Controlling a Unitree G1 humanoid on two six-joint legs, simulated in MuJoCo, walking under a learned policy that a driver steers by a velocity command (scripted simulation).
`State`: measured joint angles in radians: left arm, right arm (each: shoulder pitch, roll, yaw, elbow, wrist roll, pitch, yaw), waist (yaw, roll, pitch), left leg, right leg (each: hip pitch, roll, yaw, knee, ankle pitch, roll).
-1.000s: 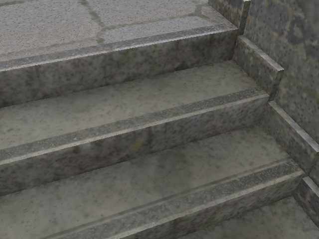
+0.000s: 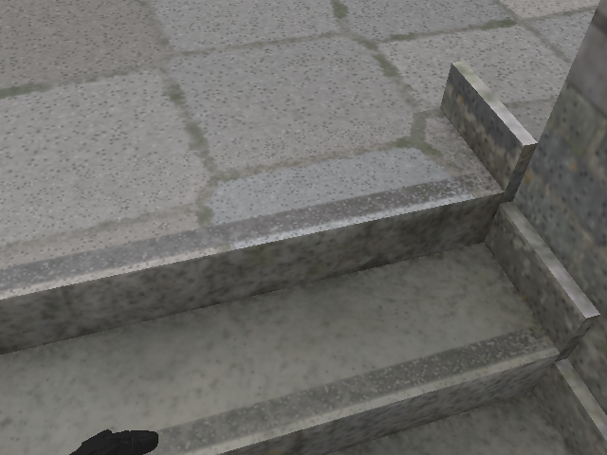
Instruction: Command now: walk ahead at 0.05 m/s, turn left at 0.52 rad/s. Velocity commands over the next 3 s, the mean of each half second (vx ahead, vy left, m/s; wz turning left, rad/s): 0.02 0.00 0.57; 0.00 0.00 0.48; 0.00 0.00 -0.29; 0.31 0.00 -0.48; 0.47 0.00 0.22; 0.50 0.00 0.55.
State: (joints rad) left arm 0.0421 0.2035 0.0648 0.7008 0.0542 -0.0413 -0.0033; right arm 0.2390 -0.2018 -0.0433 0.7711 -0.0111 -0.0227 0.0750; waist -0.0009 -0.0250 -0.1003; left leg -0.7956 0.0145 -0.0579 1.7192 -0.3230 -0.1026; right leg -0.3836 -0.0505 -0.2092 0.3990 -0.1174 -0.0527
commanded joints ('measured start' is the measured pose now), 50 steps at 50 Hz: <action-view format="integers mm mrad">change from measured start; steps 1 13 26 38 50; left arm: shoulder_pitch -279 -153 97 -29 66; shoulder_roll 114 104 51 22 50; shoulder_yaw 12 43 -6 -36 -83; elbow -174 -150 -114 -160 48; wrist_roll -45 -33 -30 5 -83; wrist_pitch -48 -29 3 -44 -58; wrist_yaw -2 43 11 -9 -125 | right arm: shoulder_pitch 110 77 -51 -164 -73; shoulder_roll -21 -157 -199 -185 -59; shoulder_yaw -2 -53 -33 -52 -25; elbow -24 -106 -227 -177 -38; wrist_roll -15 -13 4 -14 12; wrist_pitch -5 -77 -66 -20 -27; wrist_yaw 31 6 -36 -99 24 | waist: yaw -89 -49 -11 -17 -79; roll -24 127 159 -39 -48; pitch -64 -5 -59 1 65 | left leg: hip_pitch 355 612 619 -29 582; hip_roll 84 289 222 -120 22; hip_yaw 75 -303 -483 -82 116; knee -634 -1324 -1265 137 -1157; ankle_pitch -56 691 573 -88 195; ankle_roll -82 414 394 48 3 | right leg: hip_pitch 3 -477 -114 130 -70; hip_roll -173 57 30 -245 -130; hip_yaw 27 275 213 315 225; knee -112 1372 444 -35 51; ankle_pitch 312 -461 -301 454 -244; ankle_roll -110 77 167 -244 -25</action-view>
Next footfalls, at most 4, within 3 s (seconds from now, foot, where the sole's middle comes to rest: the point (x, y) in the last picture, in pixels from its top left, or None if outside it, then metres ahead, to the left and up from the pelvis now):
0.12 left None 0.00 0.14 -0.78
0.62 right None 0.02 -0.10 -0.78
1.02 left None -0.07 0.12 -0.78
1.46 right None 0.02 -0.13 -0.78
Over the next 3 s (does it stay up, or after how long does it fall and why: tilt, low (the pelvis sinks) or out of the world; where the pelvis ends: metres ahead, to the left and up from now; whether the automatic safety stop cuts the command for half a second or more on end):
stays up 0.69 0.07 0.31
